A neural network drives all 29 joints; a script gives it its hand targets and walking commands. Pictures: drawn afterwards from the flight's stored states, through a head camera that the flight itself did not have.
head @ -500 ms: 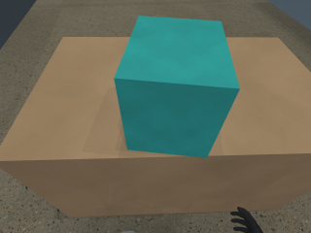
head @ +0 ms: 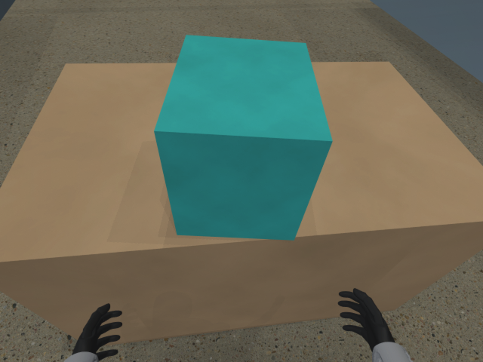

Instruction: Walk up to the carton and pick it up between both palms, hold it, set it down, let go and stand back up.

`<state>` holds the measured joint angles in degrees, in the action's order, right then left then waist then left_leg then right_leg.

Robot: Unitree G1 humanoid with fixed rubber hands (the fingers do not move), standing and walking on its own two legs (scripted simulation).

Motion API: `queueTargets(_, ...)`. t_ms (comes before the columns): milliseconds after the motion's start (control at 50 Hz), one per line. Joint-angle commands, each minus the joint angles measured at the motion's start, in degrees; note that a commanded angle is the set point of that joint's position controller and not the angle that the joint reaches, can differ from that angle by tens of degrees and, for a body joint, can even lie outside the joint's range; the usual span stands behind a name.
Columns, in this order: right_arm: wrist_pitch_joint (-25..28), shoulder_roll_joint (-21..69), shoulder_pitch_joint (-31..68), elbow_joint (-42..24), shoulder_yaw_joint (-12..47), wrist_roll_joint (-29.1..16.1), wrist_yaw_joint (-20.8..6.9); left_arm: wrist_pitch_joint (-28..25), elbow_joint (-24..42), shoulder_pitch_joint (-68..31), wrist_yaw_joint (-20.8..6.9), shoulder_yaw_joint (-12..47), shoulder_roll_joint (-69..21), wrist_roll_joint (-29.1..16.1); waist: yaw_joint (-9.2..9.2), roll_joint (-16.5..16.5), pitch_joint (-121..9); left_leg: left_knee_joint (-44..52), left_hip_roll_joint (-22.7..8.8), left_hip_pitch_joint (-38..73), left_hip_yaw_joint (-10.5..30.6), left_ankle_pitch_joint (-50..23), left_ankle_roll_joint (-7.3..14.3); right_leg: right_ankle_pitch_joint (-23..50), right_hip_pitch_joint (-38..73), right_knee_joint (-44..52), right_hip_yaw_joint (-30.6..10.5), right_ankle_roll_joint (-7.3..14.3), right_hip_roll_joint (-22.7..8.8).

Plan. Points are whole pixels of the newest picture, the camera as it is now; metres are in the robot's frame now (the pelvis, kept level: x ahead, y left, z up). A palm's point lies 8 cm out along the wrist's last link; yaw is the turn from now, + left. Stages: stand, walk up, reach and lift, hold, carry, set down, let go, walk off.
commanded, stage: reach and lift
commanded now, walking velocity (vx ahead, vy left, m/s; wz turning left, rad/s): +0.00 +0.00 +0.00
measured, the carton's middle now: (241, 139) +0.51 +0.04 +0.07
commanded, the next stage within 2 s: none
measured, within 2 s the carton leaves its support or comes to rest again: neither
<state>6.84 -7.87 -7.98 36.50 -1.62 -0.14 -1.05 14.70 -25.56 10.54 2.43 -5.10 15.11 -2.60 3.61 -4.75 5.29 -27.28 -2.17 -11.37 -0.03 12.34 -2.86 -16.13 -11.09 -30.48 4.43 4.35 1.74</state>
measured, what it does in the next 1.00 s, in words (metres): shifts its weight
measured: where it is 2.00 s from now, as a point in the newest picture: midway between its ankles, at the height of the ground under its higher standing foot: outside the picture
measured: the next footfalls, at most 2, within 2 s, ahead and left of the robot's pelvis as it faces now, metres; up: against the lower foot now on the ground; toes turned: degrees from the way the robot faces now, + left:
none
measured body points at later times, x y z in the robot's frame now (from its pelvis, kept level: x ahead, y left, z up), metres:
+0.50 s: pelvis +0.03 +0.03 +0.01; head +0.02 +0.05 +0.46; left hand +0.20 +0.27 -0.05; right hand +0.23 -0.20 -0.03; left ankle +0.03 +0.16 -0.73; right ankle +0.01 -0.06 -0.73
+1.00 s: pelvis +0.04 +0.04 +0.01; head +0.02 +0.04 +0.46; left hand +0.27 +0.25 +0.02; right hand +0.26 -0.20 +0.02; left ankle +0.03 +0.16 -0.73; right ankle +0.01 -0.06 -0.73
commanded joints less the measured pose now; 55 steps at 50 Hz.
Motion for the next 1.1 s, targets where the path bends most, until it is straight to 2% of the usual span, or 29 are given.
queueTargets(0, 3.3, -7.7, 4.2, -7.3, -3.2, 0.6, 0.9, -5.5, 10.6, -4.2, -0.8, -1.0, 8.6, -1.7, -1.57, 5.6, -9.2, 5.7, 3.6, 2.1, -4.7, -5.4, 2.8, 3.8, 3.1, 12.0, -5.7, -5.4, -3.8)
queueTargets(60, 4.4, -8.5, 4.5, -7.3, -4.2, 0.8, 1.0, -7.4, 10.0, -1.5, -1.3, -0.4, 8.4, -2.7, -1.33, 4.4, -9.8, 6.4, 3.6, 3.3, -4.1, -9.3, 2.4, 6.6, 4.6, 12.6, -4.3, -5.6, -2.5)
queueTargets(160, 5.4, -8.6, 4.8, -9.2, -4.8, 0.3, 0.5, -10.5, 10.7, -0.1, -1.1, 1.1, 7.6, -4.0, -0.97, 3.5, -9.0, 7.7, 3.3, 4.1, -3.4, -11.9, 2.0, 6.1, 4.3, 14.2, -3.6, -5.2, -1.5)
queueTargets(280, 5.9, -8.9, 3.8, -11.6, -4.5, -2.3, -1.0, -13.8, 13.5, 0.3, 0.2, 2.3, 6.3, -4.3, -0.51, 4.9, -8.1, 8.5, 2.9, 5.3, -2.7, -13.8, 1.4, 5.9, 3.5, 15.5, -3.9, -3.9, -1.4)
queueTargets(440, 6.7, -10.6, 2.1, -13.8, -4.2, -6.4, -2.4, -16.6, 17.3, 0.4, 1.8, 3.0, 4.6, -3.7, -0.71, 7.0, -8.2, 8.4, 2.6, 7.6, -2.1, -17.0, 0.5, 10.1, 3.6, 15.7, -4.8, -2.8, -1.3)
queueTargets(640, 8.4, -13.6, 1.7, -18.4, -3.8, -10.2, -1.8, -19.2, 19.7, 0.2, 1.9, 2.8, 3.3, -4.1, -0.98, 6.2, -9.6, 7.4, 2.8, 10.9, -1.6, -23.2, -0.2, 18.7, 5.4, 15.1, -5.1, -2.7, -0.1)
queueTargets(780, 8.1, -14.4, 3.3, -22.6, -3.1, -12.6, -1.6, -21.2, 20.4, -3.1, 1.7, 3.3, 3.3, -5.8, -1.37, 5.0, -9.6, 7.4, 2.6, 11.6, -1.5, -22.0, 0.0, 19.8, 4.9, 14.9, -5.6, -2.8, -0.2)
queueTargets(800, 8.4, -16.1, 4.2, -25.4, -2.7, -13.5, -2.0, -22.1, 23.2, -3.9, 1.9, 4.8, 3.2, -7.0, -1.35, 7.0, -10.9, 7.0, 2.7, 11.3, -0.7, -22.8, -0.9, 18.9, 4.9, 14.1, -5.6, -2.9, -0.3)
queueTargets(840, 7.5, -16.2, 3.8, -25.7, -2.3, -14.2, -2.2, -22.3, 22.4, -4.2, 1.6, 3.9, 3.6, -7.4, -1.84, 4.0, -10.1, 6.3, 2.3, 11.8, -0.4, -24.0, -0.6, 20.7, 4.7, 14.4, -5.8, -2.9, 0.0)
queueTargets(860, 7.2, -16.0, 3.0, -25.5, -1.7, -14.8, -2.2, -22.4, 21.3, -4.4, 1.2, 3.8, 3.7, -7.7, -2.33, 4.3, -10.7, 6.6, 2.7, 11.3, -0.4, -23.4, 0.0, 22.6, 5.5, 14.1, -6.8, -3.3, -0.6)
queueTargets(880, 7.5, -16.2, 6.1, -27.0, -1.7, -15.4, -2.0, -23.3, 23.1, -8.1, 1.1, 2.9, 4.4, -7.9, -1.64, 5.1, -13.4, 6.9, 2.9, 10.0, -0.3, -21.5, 0.3, 22.5, 5.8, 13.6, -7.0, -3.4, -1.0)
queueTargets(900, 7.2, -15.7, 5.1, -26.3, -1.3, -15.6, -2.0, -23.4, 21.2, -6.5, 1.0, 3.0, 4.3, -7.6, -1.74, 4.4, -11.8, 6.9, 2.9, 8.6, -0.6, -21.0, 0.3, 22.8, 7.1, 13.3, -7.1, -3.6, -0.9)
queueTargets(920, 7.6, -16.4, 4.7, -26.6, -1.0, -15.7, -1.9, -23.8, 21.9, -6.2, 0.9, 3.3, 3.3, -8.0, -2.13, 3.6, -12.0, 6.9, 2.9, 8.9, -0.5, -21.4, 0.3, 24.8, 7.3, 12.8, -6.9, -3.7, -0.8)
queueTargets(940, 7.8, -15.6, 5.1, -26.5, -1.2, -15.7, -1.7, -24.1, 22.2, -6.7, 0.9, 2.6, 3.7, -6.7, -1.81, 4.4, -13.1, 7.0, 2.6, 9.4, -0.1, -22.9, 0.1, 26.0, 7.9, 12.5, -7.2, -3.8, -0.7)
queueTargets(960, 7.8, -16.4, 4.5, -26.8, -1.2, -16.0, -1.7, -24.2, 21.4, -5.9, 0.7, 3.3, 3.4, -6.8, -2.04, 3.3, -11.0, 7.2, 2.6, 8.9, -0.3, -20.7, 0.1, 23.0, 6.8, 12.8, -7.0, -3.5, -0.3)
queueTargets(1000, 7.0, -16.0, 9.0, -26.0, -1.6, -16.6, -1.5, -23.6, 19.7, -11.3, 0.8, 3.4, 3.9, -7.2, -2.18, 4.2, -10.7, 8.3, 2.7, 8.2, -0.2, -17.2, 0.7, 20.5, 5.5, 13.6, -7.9, -3.2, -1.2)
queueTargets(1020, 6.0, -15.8, 8.5, -24.7, -1.0, -16.4, -1.5, -22.8, 17.1, -9.8, 0.6, 4.2, 2.4, -7.9, -2.53, 3.2, -8.7, 8.4, 2.5, 7.4, 0.0, -16.5, 0.9, 20.1, 5.5, 13.9, -7.7, -3.2, -1.2)
queueTargets(1040, 5.2, -16.2, 12.7, -25.6, -1.9, -16.6, -1.2, -22.4, 18.2, -15.8, 0.5, 3.6, 4.3, -8.5, -2.95, 3.6, -10.3, 9.0, 2.8, 6.5, 0.0, -13.1, 1.2, 16.7, 4.5, 14.0, -8.1, -3.4, -1.7)
queueTargets(1060, 4.2, -17.1, 13.2, -24.4, -1.8, -16.6, -1.0, -21.3, 18.0, -15.8, 0.9, 4.4, 3.6, -9.3, -3.25, 2.9, -9.6, 9.4, 2.7, 7.4, -0.2, -12.1, 1.0, 15.6, 3.1, 14.1, -7.7, -3.3, -1.4)
queueTargets(1080, 3.8, -18.1, 13.8, -26.0, -2.2, -16.5, -0.8, -20.5, 21.0, -16.7, 1.2, 4.1, 4.0, -9.1, -3.35, 3.4, -12.0, 8.8, 2.4, 8.6, 0.0, -14.6, 0.8, 17.3, 3.9, 13.6, -7.4, -3.1, -1.1)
